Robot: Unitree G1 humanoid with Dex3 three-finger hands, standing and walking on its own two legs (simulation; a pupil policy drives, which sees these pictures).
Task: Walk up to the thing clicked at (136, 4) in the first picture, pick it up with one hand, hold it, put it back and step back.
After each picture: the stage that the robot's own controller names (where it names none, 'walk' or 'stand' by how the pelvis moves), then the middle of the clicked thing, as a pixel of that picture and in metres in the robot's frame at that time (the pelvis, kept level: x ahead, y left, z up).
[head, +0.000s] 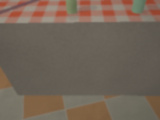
stand; out of the picture +0.92 -0.31 +0.14
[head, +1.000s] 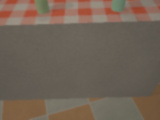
rise first; out of the picture +0.83 -0.12 +0.17
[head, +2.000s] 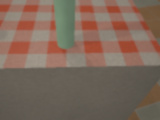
rise first; (65, 16) +0.53 +0.11 +0.17
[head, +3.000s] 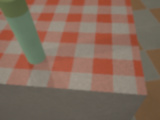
walk; (25, 32) +0.46 +0.23 +0.16
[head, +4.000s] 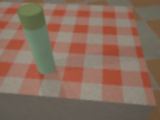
stand; (39, 43) +0.44 +0.19 +0.14
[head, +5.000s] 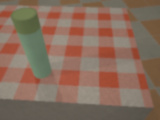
stand; (34, 47) +0.42 +0.20 +0.14
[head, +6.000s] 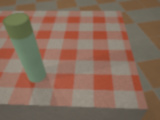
stand; (28, 52) +0.42 +0.22 +0.14
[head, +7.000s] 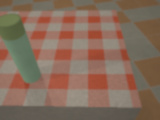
stand; (22, 53) +0.41 +0.24 +0.14
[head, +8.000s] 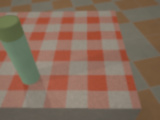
stand; (20, 54) +0.41 +0.24 +0.14
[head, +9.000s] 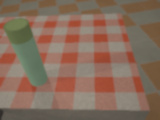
rise first; (29, 56) +0.40 +0.23 +0.14
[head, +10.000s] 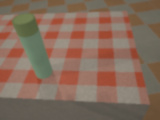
go down; (35, 49) +0.43 +0.23 +0.14
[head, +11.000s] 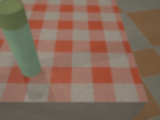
go down; (22, 44) +0.42 +0.20 +0.15
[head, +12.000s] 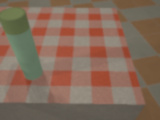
approach; (24, 48) +0.43 +0.22 +0.15
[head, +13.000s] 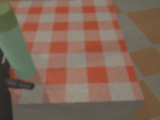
close; (14, 46) +0.41 +0.23 +0.16
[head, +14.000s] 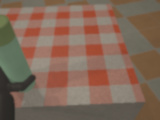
lift; (12, 59) +0.36 +0.23 +0.16
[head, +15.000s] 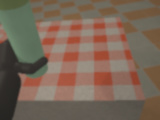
lift; (23, 35) +0.32 +0.17 +0.30
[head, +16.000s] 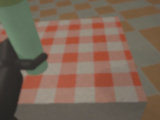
hold; (22, 32) +0.34 +0.18 +0.30
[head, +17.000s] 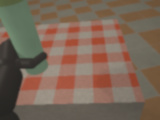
hold; (23, 32) +0.35 +0.18 +0.30
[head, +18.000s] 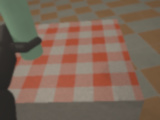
crouch; (17, 17) +0.38 +0.19 +0.33
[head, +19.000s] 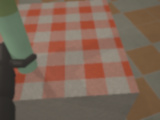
lower; (15, 37) +0.44 +0.22 +0.18
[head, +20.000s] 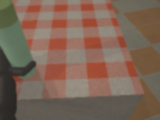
lower; (14, 44) +0.41 +0.22 +0.17
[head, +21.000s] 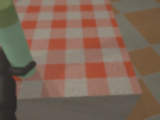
lower; (14, 44) +0.42 +0.22 +0.17
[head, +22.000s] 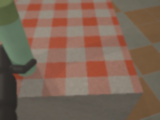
lower; (15, 42) +0.42 +0.22 +0.17
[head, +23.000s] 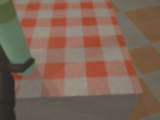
lower; (13, 40) +0.43 +0.22 +0.17
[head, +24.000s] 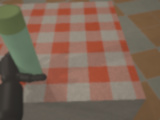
open; (22, 49) +0.40 +0.21 +0.16
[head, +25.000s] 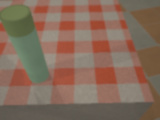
sink last; (29, 50) +0.39 +0.19 +0.16
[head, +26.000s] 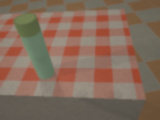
stand; (37, 50) +0.43 +0.22 +0.14
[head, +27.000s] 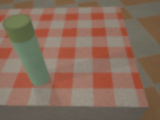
stand; (30, 55) +0.39 +0.21 +0.14
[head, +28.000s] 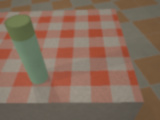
walk; (30, 54) +0.41 +0.21 +0.14
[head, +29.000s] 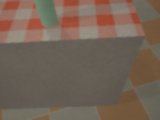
walk; out of the picture +0.62 +0.17 +0.17
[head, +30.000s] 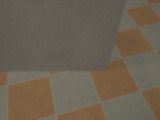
walk; out of the picture +0.96 +0.17 +0.17
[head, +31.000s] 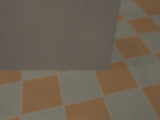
walk; out of the picture +1.17 +0.19 +0.16
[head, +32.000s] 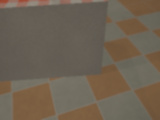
stand; out of the picture +1.11 +0.24 +0.14
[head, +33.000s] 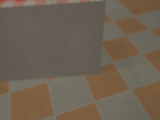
stand; out of the picture +1.10 +0.25 +0.14
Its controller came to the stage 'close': yes
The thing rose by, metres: 0.21
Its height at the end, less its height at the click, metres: +0.00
